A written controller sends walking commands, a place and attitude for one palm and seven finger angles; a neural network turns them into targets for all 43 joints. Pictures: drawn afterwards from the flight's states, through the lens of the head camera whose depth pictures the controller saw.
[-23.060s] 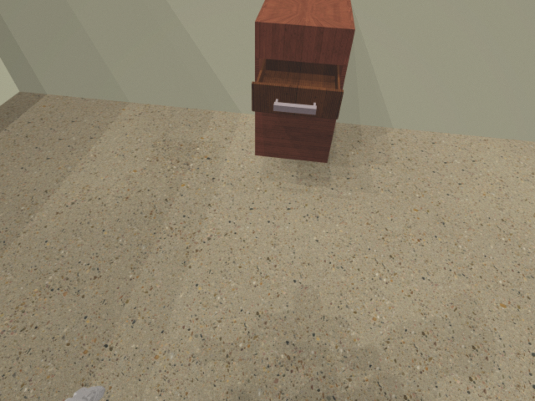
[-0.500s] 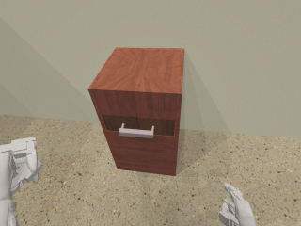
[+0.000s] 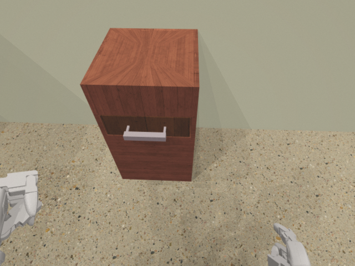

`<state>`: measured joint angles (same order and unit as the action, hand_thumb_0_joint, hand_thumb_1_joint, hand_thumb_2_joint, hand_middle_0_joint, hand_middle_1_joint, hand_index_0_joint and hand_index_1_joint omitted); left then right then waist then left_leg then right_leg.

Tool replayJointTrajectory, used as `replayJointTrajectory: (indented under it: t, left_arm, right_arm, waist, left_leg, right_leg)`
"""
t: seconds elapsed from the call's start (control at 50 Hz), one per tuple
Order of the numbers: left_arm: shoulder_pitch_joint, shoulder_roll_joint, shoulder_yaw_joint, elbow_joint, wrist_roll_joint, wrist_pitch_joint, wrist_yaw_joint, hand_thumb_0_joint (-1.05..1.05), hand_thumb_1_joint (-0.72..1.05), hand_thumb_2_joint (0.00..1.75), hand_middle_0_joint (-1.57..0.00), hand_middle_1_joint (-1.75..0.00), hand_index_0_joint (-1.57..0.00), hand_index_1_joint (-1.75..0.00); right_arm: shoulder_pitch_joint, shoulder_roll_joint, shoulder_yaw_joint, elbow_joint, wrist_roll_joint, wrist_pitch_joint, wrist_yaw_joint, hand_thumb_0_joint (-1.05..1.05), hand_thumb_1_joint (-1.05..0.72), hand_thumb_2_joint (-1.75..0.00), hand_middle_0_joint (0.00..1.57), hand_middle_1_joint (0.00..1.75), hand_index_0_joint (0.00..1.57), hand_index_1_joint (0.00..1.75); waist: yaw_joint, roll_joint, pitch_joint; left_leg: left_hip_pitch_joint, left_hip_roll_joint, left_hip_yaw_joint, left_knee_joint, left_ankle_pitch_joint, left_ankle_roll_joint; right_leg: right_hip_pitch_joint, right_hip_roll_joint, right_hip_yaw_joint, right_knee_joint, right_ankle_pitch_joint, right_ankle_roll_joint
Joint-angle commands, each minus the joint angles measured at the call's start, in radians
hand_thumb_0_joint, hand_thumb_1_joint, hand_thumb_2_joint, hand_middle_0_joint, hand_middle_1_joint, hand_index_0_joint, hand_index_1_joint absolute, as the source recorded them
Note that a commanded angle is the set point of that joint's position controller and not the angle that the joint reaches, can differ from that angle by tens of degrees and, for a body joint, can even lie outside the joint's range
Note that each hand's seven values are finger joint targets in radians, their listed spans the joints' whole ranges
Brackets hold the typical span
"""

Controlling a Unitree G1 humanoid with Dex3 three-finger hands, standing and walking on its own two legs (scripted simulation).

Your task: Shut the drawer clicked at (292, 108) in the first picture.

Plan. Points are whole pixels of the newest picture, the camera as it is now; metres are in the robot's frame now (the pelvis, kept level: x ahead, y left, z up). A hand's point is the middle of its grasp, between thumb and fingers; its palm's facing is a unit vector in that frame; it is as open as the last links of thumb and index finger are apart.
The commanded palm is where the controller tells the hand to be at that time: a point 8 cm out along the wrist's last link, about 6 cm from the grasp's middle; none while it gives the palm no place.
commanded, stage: step back with the hand held close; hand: left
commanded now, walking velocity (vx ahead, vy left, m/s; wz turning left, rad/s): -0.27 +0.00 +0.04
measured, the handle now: (145, 132) +0.66 +0.18 -0.25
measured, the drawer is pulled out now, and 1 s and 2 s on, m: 0.00 0.00 0.00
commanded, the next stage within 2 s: stop stepping back and stand still in 1.10 s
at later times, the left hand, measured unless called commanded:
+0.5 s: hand out of the picture +0.12 +0.25 +0.16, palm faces +0.40 -0.80 -0.45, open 3.3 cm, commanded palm +0.05 +0.29 +0.17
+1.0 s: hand out of the picture +0.08 +0.26 +0.17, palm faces +0.44 -0.75 -0.50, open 3.3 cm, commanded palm +0.00 +0.29 +0.17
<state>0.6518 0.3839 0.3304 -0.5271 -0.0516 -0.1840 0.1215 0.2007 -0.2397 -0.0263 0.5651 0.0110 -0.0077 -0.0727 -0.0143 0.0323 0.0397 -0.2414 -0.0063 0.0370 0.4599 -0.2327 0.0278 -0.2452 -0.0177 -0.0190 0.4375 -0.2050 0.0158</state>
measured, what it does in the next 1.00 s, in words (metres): walks backwards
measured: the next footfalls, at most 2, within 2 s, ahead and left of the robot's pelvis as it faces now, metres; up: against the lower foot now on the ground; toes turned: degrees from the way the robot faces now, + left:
right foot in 1.10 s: -0.25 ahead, -0.13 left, +0.00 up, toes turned +2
left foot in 1.94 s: -0.16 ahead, +0.14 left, +0.00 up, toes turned +2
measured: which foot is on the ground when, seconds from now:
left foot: down 0.00-1.00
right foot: down 0.00-0.84, up 0.86-1.00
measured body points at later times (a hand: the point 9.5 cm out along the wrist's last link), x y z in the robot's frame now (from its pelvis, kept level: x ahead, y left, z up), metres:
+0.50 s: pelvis -0.07 +0.01 -0.01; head -0.04 +0.02 +0.44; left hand +0.09 +0.29 +0.19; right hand +0.11 -0.22 -0.09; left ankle +0.01 +0.10 -0.74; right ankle +0.01 -0.12 -0.74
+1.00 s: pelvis -0.11 +0.00 -0.01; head -0.08 +0.03 +0.44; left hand +0.05 +0.30 +0.20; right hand +0.07 -0.22 -0.08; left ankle -0.01 +0.10 -0.74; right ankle -0.20 -0.14 -0.70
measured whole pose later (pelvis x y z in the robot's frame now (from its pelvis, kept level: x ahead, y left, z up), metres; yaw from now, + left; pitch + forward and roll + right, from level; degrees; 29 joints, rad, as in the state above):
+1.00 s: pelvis -0.11 +0.00 -0.01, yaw +5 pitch +5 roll -4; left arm 0.61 0.45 0.47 -0.62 -0.02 -0.32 0.16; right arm 0.22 -0.17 -0.02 0.60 -0.02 -0.12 -0.06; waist -0.02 0.00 -0.02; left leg -0.53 0.03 -0.03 0.54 -0.10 0.04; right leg -0.30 0.10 0.02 0.81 -0.42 0.01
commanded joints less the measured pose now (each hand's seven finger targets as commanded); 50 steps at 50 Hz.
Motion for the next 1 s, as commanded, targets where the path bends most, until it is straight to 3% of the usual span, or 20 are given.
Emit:
replayJointTrajectory:
  t: [0.0, 0.06, 0.12, 0.2, 0.3, 0.34, 0.4, 0.46, 0.54, 0.6, 0.66, 0.7, 0.76, 0.78, 0.82, 0.84, 0.86, 0.9, 0.94, 0.98]
  left_arm:
    - [0.018, 0.180, 0.173, -0.261, -0.010, -0.081, 0.037, 0.00, 0.90, 0.90, -1.40, -1.60, -1.40, -1.60]
    - [0.011, 0.161, 0.166, -0.219, -0.008, -0.083, 0.038, 0.00, 0.90, 0.90, -1.40, -1.60, -1.40, -1.60]
    - [-0.019, 0.146, 0.157, -0.186, -0.001, -0.091, 0.036, 0.00, 0.90, 0.90, -1.40, -1.60, -1.40, -1.60]
    - [-0.053, 0.126, 0.137, -0.151, 0.012, -0.101, 0.036, 0.00, 0.90, 0.90, -1.40, -1.60, -1.40, -1.60]
    - [-0.093, 0.144, 0.136, -0.228, 0.028, -0.125, 0.042, 0.00, 0.90, 0.90, -1.40, -1.60, -1.40, -1.60]
    - [-0.103, 0.150, 0.138, -0.259, 0.028, -0.132, 0.047, 0.00, 0.90, 0.90, -1.40, -1.60, -1.40, -1.60]
    - [-0.097, 0.157, 0.148, -0.288, 0.031, -0.144, 0.057, 0.00, 0.90, 0.90, -1.40, -1.60, -1.40, -1.60]
    - [-0.061, 0.162, 0.175, -0.281, 0.037, -0.154, 0.056, 0.00, 0.90, 0.90, -1.40, -1.60, -1.40, -1.60]
    - [-0.044, 0.174, 0.212, -0.246, 0.045, -0.167, 0.046, 0.00, 0.90, 0.90, -1.40, -1.60, -1.40, -1.60]
    - [-0.053, 0.179, 0.211, -0.248, 0.034, -0.175, 0.038, 0.00, 0.90, 0.90, -1.40, -1.60, -1.40, -1.60]
    - [-0.070, 0.181, 0.179, -0.252, 0.015, -0.174, 0.041, 0.00, 0.90, 0.90, -1.40, -1.60, -1.40, -1.60]
    - [-0.082, 0.191, 0.177, -0.268, 0.014, -0.173, 0.056, 0.00, 0.90, 0.90, -1.40, -1.60, -1.40, -1.60]
    - [-0.038, 0.199, 0.201, -0.260, 0.013, -0.179, 0.065, 0.00, 0.90, 0.90, -1.40, -1.60, -1.40, -1.60]
    - [-0.038, 0.202, 0.205, -0.277, 0.014, -0.183, 0.063, 0.00, 0.90, 0.90, -1.40, -1.60, -1.40, -1.60]
    - [-0.044, 0.208, 0.234, -0.309, 0.035, -0.196, 0.054, 0.00, 0.90, 0.90, -1.40, -1.60, -1.40, -1.60]
    - [-0.048, 0.216, 0.253, -0.304, 0.046, -0.196, 0.051, 0.00, 0.90, 0.90, -1.40, -1.60, -1.40, -1.60]
    - [-0.053, 0.209, 0.258, -0.293, 0.048, -0.194, 0.051, 0.00, 0.90, 0.90, -1.40, -1.60, -1.40, -1.60]
    - [-0.065, 0.196, 0.243, -0.311, 0.042, -0.194, 0.050, 0.00, 0.90, 0.90, -1.40, -1.60, -1.40, -1.60]
    - [-0.018, 0.168, 0.212, -0.299, 0.024, -0.190, 0.043, 0.00, 0.90, 0.90, -1.40, -1.60, -1.40, -1.60]
    - [0.012, 0.165, 0.190, -0.306, 0.002, -0.195, 0.034, 0.00, 0.90, 0.90, -1.40, -1.60, -1.40, -1.60]
  right_arm:
    - [-0.113, -0.099, -0.027, -0.182, -0.001, -0.062, -0.016, 0.00, -0.90, -0.90, 0.20, 0.30, 0.20, 0.30]
    - [-0.111, -0.102, -0.029, -0.172, -0.003, -0.065, -0.018, 0.00, -0.90, -0.90, 0.20, 0.30, 0.20, 0.30]
    - [-0.114, -0.111, -0.032, -0.171, -0.005, -0.071, -0.020, 0.00, -0.90, -0.90, 0.20, 0.30, 0.20, 0.30]
    - [-0.110, -0.112, -0.029, -0.170, 0.002, -0.083, -0.012, 0.00, -0.90, -0.90, 0.20, 0.30, 0.20, 0.30]
    - [-0.094, -0.114, -0.031, -0.172, -0.008, -0.102, -0.007, 0.00, -0.90, -0.90, 0.20, 0.30, 0.20, 0.30]
    - [-0.087, -0.114, -0.028, -0.171, -0.013, -0.109, -0.008, 0.00, -0.90, -0.90, 0.20, 0.30, 0.20, 0.30]
    - [-0.082, -0.114, -0.024, -0.170, -0.016, -0.119, -0.010, 0.00, -0.90, -0.90, 0.20, 0.30, 0.20, 0.30]
    - [-0.090, -0.119, -0.026, -0.175, -0.011, -0.126, -0.012, 0.00, -0.90, -0.90, 0.20, 0.30, 0.20, 0.30]
    - [-0.099, -0.115, -0.037, -0.177, -0.007, -0.139, -0.008, 0.00, -0.90, -0.90, 0.20, 0.30, 0.20, 0.30]
    - [-0.074, -0.110, -0.047, -0.150, -0.009, -0.138, -0.001, 0.00, -0.90, -0.90, 0.20, 0.30, 0.20, 0.30]
    - [-0.055, -0.098, -0.059, -0.119, -0.011, -0.125, 0.015, 0.00, -0.90, -0.90, 0.20, 0.30, 0.20, 0.30]
    - [-0.065, -0.086, -0.054, -0.107, -0.018, -0.109, 0.018, 0.00, -0.90, -0.90, 0.20, 0.30, 0.20, 0.30]
    - [-0.088, -0.090, -0.050, -0.106, -0.016, -0.101, 0.005, 0.00, -0.90, -0.90, 0.20, 0.30, 0.20, 0.30]
    - [-0.095, -0.102, -0.048, -0.115, -0.014, -0.104, -0.001, 0.00, -0.90, -0.90, 0.20, 0.30, 0.20, 0.30]
    - [-0.121, -0.115, -0.050, -0.142, -0.015, -0.127, -0.010, 0.00, -0.90, -0.90, 0.20, 0.30, 0.20, 0.30]
    - [-0.114, -0.113, -0.052, -0.143, -0.021, -0.134, -0.012, 0.00, -0.90, -0.90, 0.20, 0.30, 0.20, 0.30]
    - [-0.104, -0.107, -0.055, -0.138, -0.023, -0.139, -0.012, 0.00, -0.90, -0.90, 0.20, 0.30, 0.20, 0.30]
    - [-0.086, -0.104, -0.057, -0.128, -0.027, -0.155, -0.004, 0.00, -0.90, -0.90, 0.20, 0.30, 0.20, 0.30]
    - [-0.073, -0.099, -0.053, -0.104, -0.033, -0.172, 0.005, 0.00, -0.90, -0.90, 0.20, 0.30, 0.20, 0.30]
    - [-0.057, -0.092, -0.045, -0.066, -0.042, -0.187, 0.018, 0.00, -0.90, -0.90, 0.20, 0.30, 0.20, 0.30]
  waist:
    - [0.029, 0.057, -0.221]
    - [0.026, 0.063, -0.162]
    - [0.021, 0.065, -0.107]
    - [0.015, 0.003, -0.048]
    - [0.007, -0.036, -0.057]
    - [0.003, -0.008, -0.061]
    - [0.001, 0.063, -0.080]
    - [0.010, 0.153, -0.116]
    - [0.015, 0.132, -0.114]
    - [0.003, -0.037, -0.132]
    - [-0.011, -0.170, -0.128]
    - [-0.017, -0.174, -0.138]
    - [-0.015, -0.075, -0.136]
    - [-0.014, 0.012, -0.128]
    - [0.000, 0.257, -0.172]
    - [-0.001, 0.264, -0.164]
    - [-0.003, 0.236, -0.143]
    - [0.004, 0.152, -0.128]
    - [0.007, 0.127, -0.145]
    - [0.005, 0.164, -0.182]
  left_leg:
    - [-0.024, 0.083, -0.080, -0.067, 0.320, 0.018]
    - [-0.100, 0.096, -0.103, -0.109, 0.219, 0.023]
    - [-0.232, 0.112, -0.122, -0.165, -0.008, 0.040]
    - [-0.370, 0.106, -0.133, -0.176, -0.278, 0.055]
    - [-0.312, 0.071, -0.119, -0.089, -0.318, 0.049]
    - [-0.281, 0.067, -0.127, -0.078, -0.316, 0.044]
    - [-0.290, 0.090, -0.155, -0.129, -0.319, 0.050]
    - [-0.446, 0.155, -0.215, -0.227, -0.377, 0.078]
    - [-0.585, 0.164, -0.211, -0.195, -0.413, 0.099]
    - [-0.444, 0.074, -0.139, -0.028, -0.285, 0.061]
    - [-0.164, -0.013, -0.067, 0.230, -0.172, -0.006]
    - [-0.061, -0.014, -0.065, 0.275, -0.119, -0.014]
    - [-0.077, 0.039, -0.137, 0.047, -0.091, 0.020]
    - [-0.162, 0.095, -0.199, -0.063, -0.093, 0.042]
    - [-0.475, 0.285, -0.398, -0.308, -0.381, 0.123]
    - [-0.580, 0.338, -0.420, -0.372, -0.522, 0.154]
    - [-0.609, 0.350, -0.415, -0.361, -0.522, 0.170]
    - [-0.487, 0.308, -0.326, -0.244, -0.324, 0.160]
    - [-0.296, 0.261, -0.264, -0.186, -0.184, 0.122]
    - [-0.046, 0.241, -0.251, -0.177, -0.006, 0.094]
  right_leg:
    - [0.161, -0.028, 0.019, 0.031, 0.319, -0.001]
    - [0.150, -0.013, 0.016, 0.047, 0.230, 0.001]
    - [0.183, -0.003, 0.024, 0.073, 0.147, 0.000]
    - [0.187, -0.006, 0.058, 0.055, 0.028, 0.001]
    - [0.070, -0.031, 0.110, -0.060, -0.166, -0.012]
    - [0.031, -0.035, 0.112, -0.079, -0.217, -0.020]
    - [0.057, -0.002, 0.074, -0.026, -0.162, -0.009]
    - [0.236, 0.056, 0.037, 0.170, 0.018, 0.005]
    - [0.328, 0.066, 0.077, 0.242, 0.119, 0.007]
    - [0.182, -0.009, 0.184, 0.097, 0.168, -0.027]
    - [-0.148, -0.180, 0.324, -0.147, -0.091, -0.121]
    - [-0.246, -0.212, 0.289, -0.184, -0.136, -0.137]
    - [-0.219, -0.080, 0.154, -0.062, -0.099, -0.064]
    - [-0.138, -0.006, 0.101, 0.035, -0.071, -0.033]
    - [0.161, 0.116, 0.032, 0.412, -0.069, 0.008]
    - [0.227, 0.130, 0.056, 0.565, -0.134, 0.008]
    - [0.212, 0.127, 0.074, 0.630, -0.153, 0.006]
    - [0.130, 0.103, 0.084, 0.514, -0.210, -0.002]
    - [0.049, 0.094, 0.041, 0.329, -0.269, -0.009]
    - [-0.059, 0.082, 0.015, 0.143, -0.314, -0.025]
